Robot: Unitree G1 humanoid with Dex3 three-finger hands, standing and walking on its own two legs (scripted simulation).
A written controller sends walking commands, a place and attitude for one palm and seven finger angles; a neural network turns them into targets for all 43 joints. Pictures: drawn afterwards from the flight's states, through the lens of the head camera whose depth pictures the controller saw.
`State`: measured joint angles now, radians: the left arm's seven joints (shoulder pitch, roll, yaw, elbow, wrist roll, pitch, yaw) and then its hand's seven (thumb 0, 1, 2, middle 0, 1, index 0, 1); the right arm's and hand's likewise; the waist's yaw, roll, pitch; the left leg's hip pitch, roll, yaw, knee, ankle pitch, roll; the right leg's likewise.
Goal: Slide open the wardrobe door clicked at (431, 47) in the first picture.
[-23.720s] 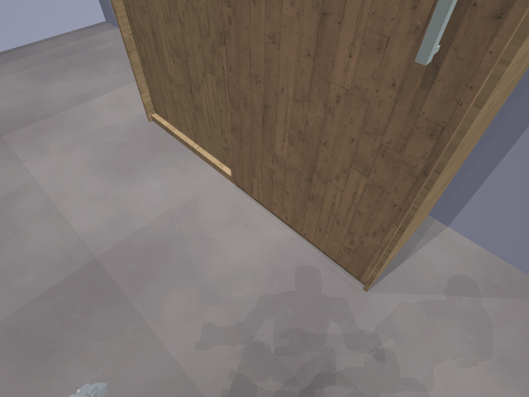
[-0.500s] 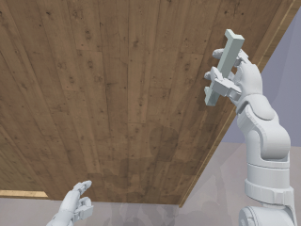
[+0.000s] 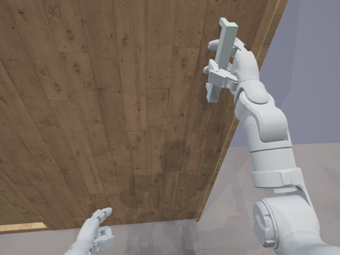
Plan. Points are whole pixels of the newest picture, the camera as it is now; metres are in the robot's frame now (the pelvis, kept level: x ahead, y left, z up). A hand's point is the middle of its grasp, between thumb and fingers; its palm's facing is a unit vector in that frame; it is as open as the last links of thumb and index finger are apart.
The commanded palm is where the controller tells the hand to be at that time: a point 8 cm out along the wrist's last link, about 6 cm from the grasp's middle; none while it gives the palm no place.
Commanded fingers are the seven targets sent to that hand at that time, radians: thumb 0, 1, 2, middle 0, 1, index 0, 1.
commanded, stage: tug the door sideways, standing still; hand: right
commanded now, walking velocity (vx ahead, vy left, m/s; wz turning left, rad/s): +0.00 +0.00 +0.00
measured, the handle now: (217, 62) +0.46 -0.09 +0.26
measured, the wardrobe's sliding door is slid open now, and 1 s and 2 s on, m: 0.00 0.02 0.25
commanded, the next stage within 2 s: step sideways, sliding the door along in 0.02 s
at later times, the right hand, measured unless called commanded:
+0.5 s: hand (208, 74) +0.42 -0.06 +0.25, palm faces +0.13 +0.99 -0.07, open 6.3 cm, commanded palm +0.39 -0.05 +0.27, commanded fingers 0.00 -0.90 -0.90 0.45 1.40 0.45 1.40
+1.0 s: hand (199, 73) +0.43 -0.05 +0.25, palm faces +0.39 +0.91 -0.12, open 6.8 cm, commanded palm +0.39 -0.01 +0.25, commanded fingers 0.00 -0.90 -0.90 0.45 1.40 0.45 1.40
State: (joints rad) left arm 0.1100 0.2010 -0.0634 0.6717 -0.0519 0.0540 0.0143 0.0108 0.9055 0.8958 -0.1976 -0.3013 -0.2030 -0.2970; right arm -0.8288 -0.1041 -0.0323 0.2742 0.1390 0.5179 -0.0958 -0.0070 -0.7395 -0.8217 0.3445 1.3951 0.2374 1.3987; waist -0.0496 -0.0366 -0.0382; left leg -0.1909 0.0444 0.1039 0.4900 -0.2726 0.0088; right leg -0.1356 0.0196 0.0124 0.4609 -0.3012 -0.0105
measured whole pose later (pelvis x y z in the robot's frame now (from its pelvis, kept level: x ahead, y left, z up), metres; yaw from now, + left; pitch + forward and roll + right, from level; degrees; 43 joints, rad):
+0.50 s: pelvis +0.00 +0.06 -0.02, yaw +0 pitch -3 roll +1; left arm 0.20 0.18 -0.01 0.67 -0.05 0.03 0.03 0.01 0.90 0.90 -0.20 -0.30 -0.20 -0.30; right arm -0.77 -0.20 -0.07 0.21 0.09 0.02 -0.15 -0.05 -0.70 -0.84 0.45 1.40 0.22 1.35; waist -0.07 -0.07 0.17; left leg -0.26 -0.03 0.11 0.58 -0.24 0.06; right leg -0.21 -0.09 0.03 0.69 -0.40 0.03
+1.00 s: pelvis +0.08 +0.19 -0.03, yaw -4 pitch -7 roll +3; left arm 0.00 0.16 0.01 0.51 -0.07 -0.03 -0.06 0.01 0.90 0.90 -0.20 -0.30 -0.20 -0.30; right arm -0.64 -0.28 -0.17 -0.12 0.08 0.06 -0.10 -0.10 -0.65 -0.83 0.55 1.45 0.23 1.13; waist -0.19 -0.11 0.30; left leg -0.27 0.07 0.08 0.62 -0.16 -0.03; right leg -0.16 -0.29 0.02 0.74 -0.38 0.10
